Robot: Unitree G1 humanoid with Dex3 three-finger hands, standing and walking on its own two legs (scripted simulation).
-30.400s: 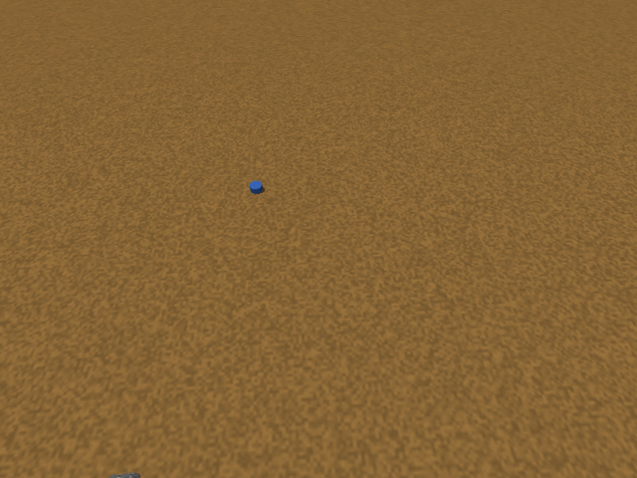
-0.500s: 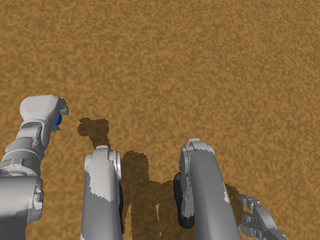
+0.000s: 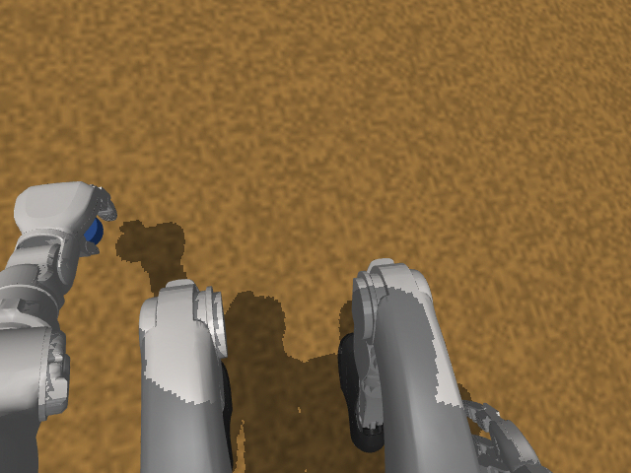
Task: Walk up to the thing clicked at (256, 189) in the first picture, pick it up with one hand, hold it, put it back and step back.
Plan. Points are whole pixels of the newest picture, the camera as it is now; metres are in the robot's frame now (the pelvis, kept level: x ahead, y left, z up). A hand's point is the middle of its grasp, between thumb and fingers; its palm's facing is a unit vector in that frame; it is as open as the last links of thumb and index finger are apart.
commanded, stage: crouch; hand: left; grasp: from above
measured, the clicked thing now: (78, 229) +0.42 +0.31 -0.21
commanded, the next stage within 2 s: lower in 0.08 s
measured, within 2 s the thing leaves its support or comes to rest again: rests again in 1.04 s
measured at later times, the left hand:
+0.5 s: hand (93, 245) +0.40 +0.29 -0.22, palm faces -0.49 -0.10 -0.87, open 6.4 cm
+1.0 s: hand (106, 247) +0.41 +0.30 -0.28, palm faces -0.48 -0.15 -0.87, open 6.2 cm
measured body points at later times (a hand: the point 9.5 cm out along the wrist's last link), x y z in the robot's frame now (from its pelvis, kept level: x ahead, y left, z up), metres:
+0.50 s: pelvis +0.01 +0.00 -0.03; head +0.23 +0.07 +0.35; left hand +0.42 +0.30 -0.17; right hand +0.09 -0.28 -0.14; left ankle +0.08 +0.13 -0.31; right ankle +0.10 -0.14 -0.31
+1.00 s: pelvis +0.02 +0.00 -0.06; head +0.26 +0.08 +0.31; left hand +0.43 +0.30 -0.23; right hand +0.07 -0.28 -0.15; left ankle +0.08 +0.13 -0.31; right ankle +0.10 -0.14 -0.31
